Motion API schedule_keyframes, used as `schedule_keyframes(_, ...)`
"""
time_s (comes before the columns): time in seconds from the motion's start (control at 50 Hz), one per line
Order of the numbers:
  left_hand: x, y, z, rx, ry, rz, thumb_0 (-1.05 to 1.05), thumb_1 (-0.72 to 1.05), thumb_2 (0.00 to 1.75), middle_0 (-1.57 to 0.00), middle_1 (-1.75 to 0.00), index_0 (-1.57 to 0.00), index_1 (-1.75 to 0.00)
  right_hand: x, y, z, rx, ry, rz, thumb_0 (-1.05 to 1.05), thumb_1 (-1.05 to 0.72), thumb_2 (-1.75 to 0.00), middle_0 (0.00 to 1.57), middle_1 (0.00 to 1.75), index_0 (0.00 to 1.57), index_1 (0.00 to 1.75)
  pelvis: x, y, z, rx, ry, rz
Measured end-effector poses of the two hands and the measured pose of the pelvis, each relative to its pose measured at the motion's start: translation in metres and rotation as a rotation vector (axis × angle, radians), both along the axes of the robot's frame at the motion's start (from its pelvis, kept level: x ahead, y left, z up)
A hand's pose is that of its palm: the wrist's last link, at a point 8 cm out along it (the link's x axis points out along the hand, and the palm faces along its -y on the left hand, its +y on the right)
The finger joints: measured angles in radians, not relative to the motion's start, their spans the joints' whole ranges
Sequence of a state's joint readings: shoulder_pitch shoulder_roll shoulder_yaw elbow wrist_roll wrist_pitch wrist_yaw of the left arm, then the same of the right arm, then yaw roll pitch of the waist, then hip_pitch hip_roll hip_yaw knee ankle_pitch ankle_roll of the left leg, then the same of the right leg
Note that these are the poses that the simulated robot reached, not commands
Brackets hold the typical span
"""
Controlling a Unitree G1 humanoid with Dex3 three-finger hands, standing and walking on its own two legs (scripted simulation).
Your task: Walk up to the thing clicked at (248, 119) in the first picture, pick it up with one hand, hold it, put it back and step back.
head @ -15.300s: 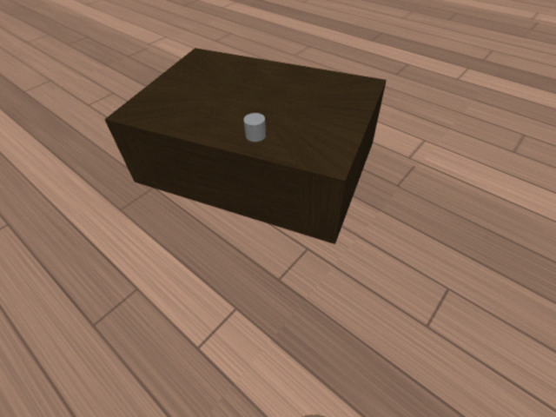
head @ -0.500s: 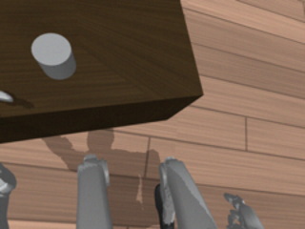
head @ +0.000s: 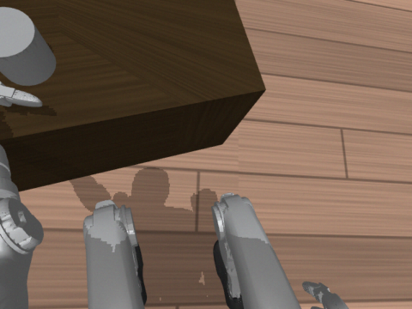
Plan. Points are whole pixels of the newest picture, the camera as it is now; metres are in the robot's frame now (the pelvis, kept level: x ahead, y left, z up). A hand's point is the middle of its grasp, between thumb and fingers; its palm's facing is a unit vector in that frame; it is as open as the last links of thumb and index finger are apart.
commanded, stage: close in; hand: left
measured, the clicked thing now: (17, 49) +0.56 +0.29 -0.01
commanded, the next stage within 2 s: rest palm in 0.08 s
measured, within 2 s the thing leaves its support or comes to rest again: leaves its support in 1.82 s
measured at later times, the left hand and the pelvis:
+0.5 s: hand (16, 65) +0.53 +0.28 +0.00, palm faces +0.28 -0.96 -0.03, open 17.5 cm; pelvis +0.01 +0.00 +0.00, yaw +0 degrees
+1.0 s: hand (11, 66) +0.52 +0.29 -0.01, palm faces +0.29 -0.96 -0.02, open 13.8 cm; pelvis +0.00 +0.00 -0.02, yaw -1 degrees
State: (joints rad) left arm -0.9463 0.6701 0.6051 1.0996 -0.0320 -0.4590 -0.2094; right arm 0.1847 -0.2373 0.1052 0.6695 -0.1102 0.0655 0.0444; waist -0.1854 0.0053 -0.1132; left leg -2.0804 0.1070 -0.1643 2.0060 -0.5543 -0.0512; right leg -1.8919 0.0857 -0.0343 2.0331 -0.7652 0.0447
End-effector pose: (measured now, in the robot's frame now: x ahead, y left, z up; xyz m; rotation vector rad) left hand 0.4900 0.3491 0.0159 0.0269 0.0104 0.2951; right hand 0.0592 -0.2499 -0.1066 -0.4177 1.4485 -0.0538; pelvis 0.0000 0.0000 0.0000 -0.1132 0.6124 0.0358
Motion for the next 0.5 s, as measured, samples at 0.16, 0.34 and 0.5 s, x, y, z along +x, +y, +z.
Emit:
schedule_keyframes(0.16, 0.000, -0.008, 0.003, -0.043, 0.028, -0.004, -0.02, -0.60, 0.02, -0.04, -0.07, -0.06, -0.04, 0.013, -0.014, 0.014, -0.032, -0.048, -0.013, 0.01, -0.93, -0.89, 0.21, 0.30, 0.20, 0.30, 0.004, 0.000, 0.009, -0.005, 0.003, -0.006)
schedule_keyframes(0.34, -0.009, -0.012, -0.019, -0.030, 0.011, 0.014, -0.02, -0.61, 0.01, -0.04, -0.04, -0.06, -0.02, 0.032, -0.016, 0.012, -0.050, -0.033, 0.029, 0.01, -0.93, -0.90, 0.21, 0.30, 0.20, 0.30, 0.008, 0.001, 0.006, -0.002, 0.011, -0.004)
schedule_keyframes(0.5, 0.000, -0.022, -0.018, -0.006, 0.017, -0.014, -0.02, -0.59, 0.04, -0.10, -0.06, -0.10, -0.05, 0.046, -0.005, 0.000, -0.021, -0.066, 0.028, 0.01, -0.93, -0.90, 0.21, 0.30, 0.20, 0.30, 0.009, 0.003, 0.002, -0.008, 0.006, -0.002)
